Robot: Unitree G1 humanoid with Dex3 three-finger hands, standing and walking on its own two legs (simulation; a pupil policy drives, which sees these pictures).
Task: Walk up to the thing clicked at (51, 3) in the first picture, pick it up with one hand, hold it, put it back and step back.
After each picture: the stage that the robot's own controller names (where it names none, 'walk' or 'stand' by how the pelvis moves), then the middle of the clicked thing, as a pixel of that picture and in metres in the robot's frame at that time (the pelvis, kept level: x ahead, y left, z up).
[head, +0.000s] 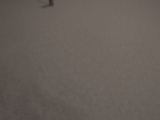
stand; out of the picture +2.27 +0.49 -0.65
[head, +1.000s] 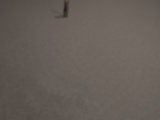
walk; (66, 9) +2.12 +0.18 -0.63
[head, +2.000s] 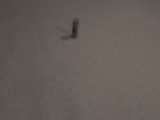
walk; (75, 28) +1.45 +0.03 -0.63
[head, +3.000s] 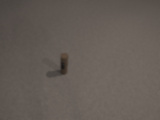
walk; (64, 64) +0.94 +0.10 -0.65
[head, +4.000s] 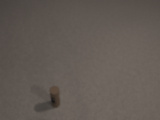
walk; (55, 97) +0.58 +0.16 -0.65
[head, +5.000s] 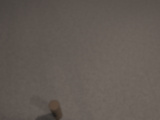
stand; (56, 110) +0.42 +0.18 -0.63
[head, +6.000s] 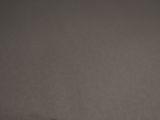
stand; out of the picture +0.37 +0.17 -0.65
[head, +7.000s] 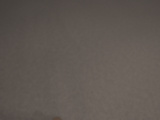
stand; out of the picture +0.39 +0.16 -0.66
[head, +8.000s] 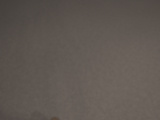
stand; out of the picture +0.38 +0.18 -0.66
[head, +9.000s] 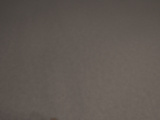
stand; out of the picture +0.37 +0.18 -0.66
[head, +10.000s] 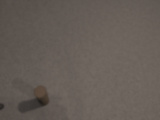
go down; (42, 96) +0.40 +0.18 -0.54
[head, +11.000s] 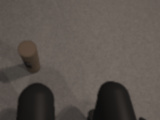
go down; (31, 59) +0.46 +0.20 -0.27
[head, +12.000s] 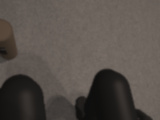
close in; (5, 43) +0.46 +0.22 -0.21
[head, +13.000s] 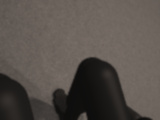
close; out of the picture +0.45 +0.25 -0.16
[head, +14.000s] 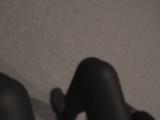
lift; out of the picture +0.43 +0.26 -0.16
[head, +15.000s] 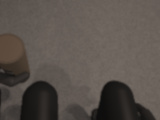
lift; (15, 64) +0.35 +0.22 -0.03
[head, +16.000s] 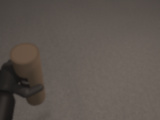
hold; (31, 79) +0.32 +0.16 +0.09
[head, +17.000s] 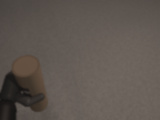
hold; (33, 88) +0.31 +0.16 +0.02
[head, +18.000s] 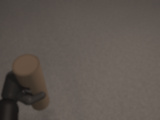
crouch; (34, 86) +0.31 +0.16 +0.03
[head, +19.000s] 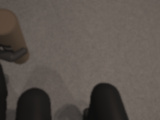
crouch; (13, 42) +0.45 +0.19 -0.05
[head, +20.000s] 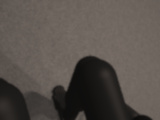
lower; out of the picture +0.45 +0.26 -0.17
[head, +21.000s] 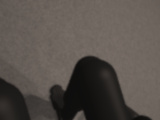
lower; out of the picture +0.46 +0.27 -0.17
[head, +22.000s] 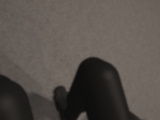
lower; out of the picture +0.44 +0.27 -0.17
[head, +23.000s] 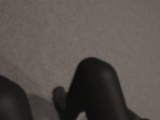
lower; out of the picture +0.45 +0.25 -0.17
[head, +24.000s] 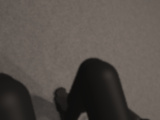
loosen; out of the picture +0.44 +0.24 -0.15
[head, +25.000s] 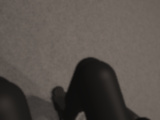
withdraw; out of the picture +0.44 +0.24 -0.17
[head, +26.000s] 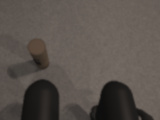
walk; (40, 56) +0.46 +0.18 -0.28
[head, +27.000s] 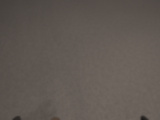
stand; out of the picture +0.38 +0.15 -0.59
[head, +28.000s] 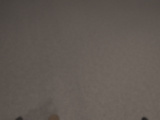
stand; out of the picture +0.38 +0.16 -0.60
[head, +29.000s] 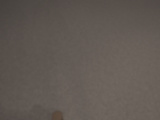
stand; out of the picture +0.39 +0.15 -0.62
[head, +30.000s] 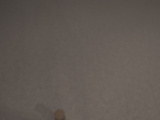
walk; out of the picture +0.41 +0.15 -0.65
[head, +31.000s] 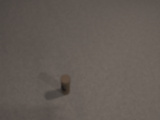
walk; (65, 85) +0.56 +0.10 -0.63
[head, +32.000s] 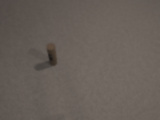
walk; (52, 55) +0.83 +0.25 -0.62
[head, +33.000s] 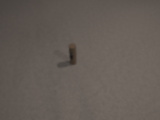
stand; (72, 54) +1.06 +0.15 -0.64
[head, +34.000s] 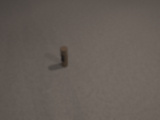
stand; (64, 57) +1.05 +0.17 -0.66
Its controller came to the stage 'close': yes
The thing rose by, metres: 0.69
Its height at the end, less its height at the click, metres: +0.00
